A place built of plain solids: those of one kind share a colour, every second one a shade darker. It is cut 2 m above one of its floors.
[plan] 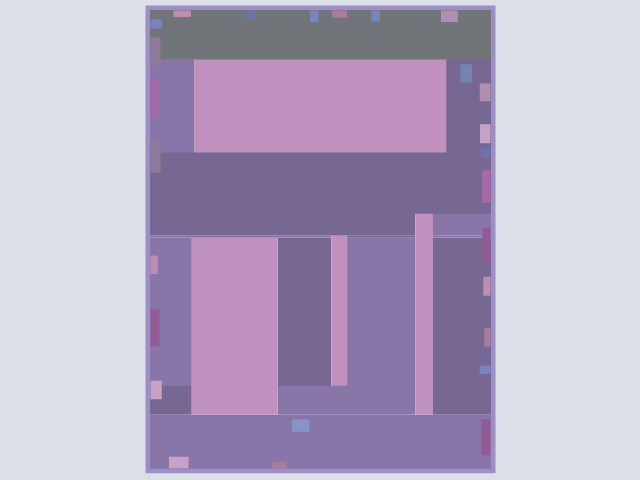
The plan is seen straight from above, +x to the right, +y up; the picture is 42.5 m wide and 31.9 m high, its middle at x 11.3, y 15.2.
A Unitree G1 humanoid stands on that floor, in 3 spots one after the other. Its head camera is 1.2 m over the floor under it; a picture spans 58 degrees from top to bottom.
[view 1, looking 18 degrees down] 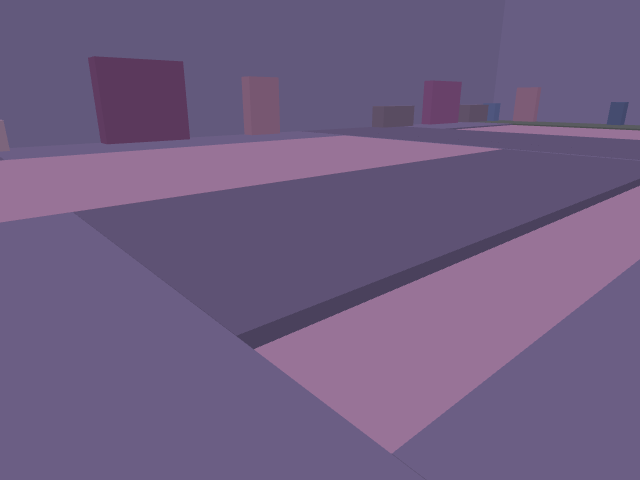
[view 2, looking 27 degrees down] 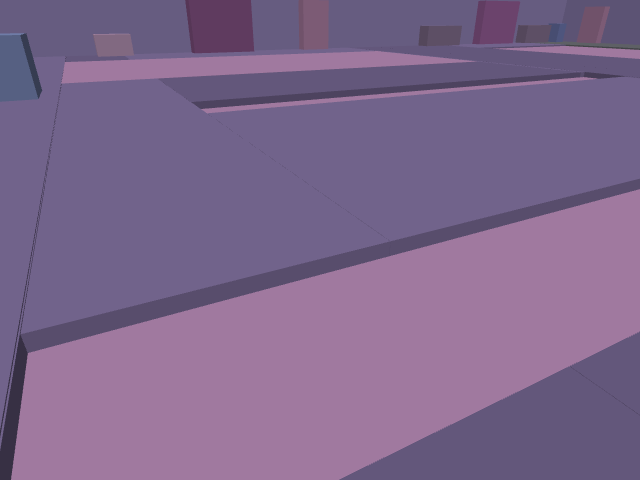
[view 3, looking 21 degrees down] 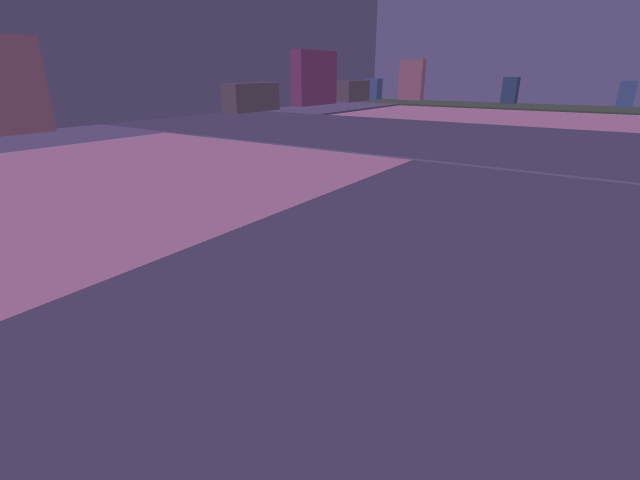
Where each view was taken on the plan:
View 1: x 13.87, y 4.51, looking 139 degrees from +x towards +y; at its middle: floor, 3.89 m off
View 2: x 19.51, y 4.07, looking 153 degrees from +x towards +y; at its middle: floor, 2.64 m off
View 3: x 10.96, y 9.22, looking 124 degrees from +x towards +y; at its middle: floor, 3.35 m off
